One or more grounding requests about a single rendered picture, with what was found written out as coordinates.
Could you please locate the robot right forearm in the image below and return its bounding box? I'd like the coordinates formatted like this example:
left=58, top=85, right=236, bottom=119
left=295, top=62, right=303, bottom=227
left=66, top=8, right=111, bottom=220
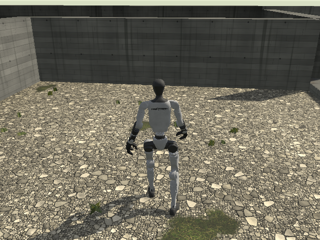
left=179, top=119, right=187, bottom=134

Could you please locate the robot left forearm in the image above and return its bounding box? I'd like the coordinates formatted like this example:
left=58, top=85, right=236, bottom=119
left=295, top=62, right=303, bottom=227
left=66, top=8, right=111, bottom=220
left=128, top=121, right=140, bottom=144

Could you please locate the right robot upper arm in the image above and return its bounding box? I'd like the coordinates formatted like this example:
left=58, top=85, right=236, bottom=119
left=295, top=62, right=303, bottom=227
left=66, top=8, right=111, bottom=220
left=169, top=100, right=184, bottom=127

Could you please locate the left robot upper arm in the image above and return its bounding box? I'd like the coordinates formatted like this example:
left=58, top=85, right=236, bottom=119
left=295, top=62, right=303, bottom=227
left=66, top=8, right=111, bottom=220
left=135, top=101, right=149, bottom=129

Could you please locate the humanoid robot head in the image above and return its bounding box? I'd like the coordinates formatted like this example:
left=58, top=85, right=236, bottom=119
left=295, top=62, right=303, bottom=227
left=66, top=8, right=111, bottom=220
left=151, top=79, right=168, bottom=103

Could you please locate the left robot hand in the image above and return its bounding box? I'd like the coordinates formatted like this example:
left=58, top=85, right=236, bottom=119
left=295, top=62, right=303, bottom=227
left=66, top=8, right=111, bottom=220
left=126, top=141, right=138, bottom=155

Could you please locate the right robot shin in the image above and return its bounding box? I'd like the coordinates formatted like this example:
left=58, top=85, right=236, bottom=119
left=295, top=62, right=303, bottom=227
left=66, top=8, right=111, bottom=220
left=170, top=172, right=179, bottom=209

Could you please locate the right robot hand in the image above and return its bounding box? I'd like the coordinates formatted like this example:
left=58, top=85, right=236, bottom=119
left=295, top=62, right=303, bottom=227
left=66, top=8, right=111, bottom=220
left=176, top=131, right=188, bottom=140

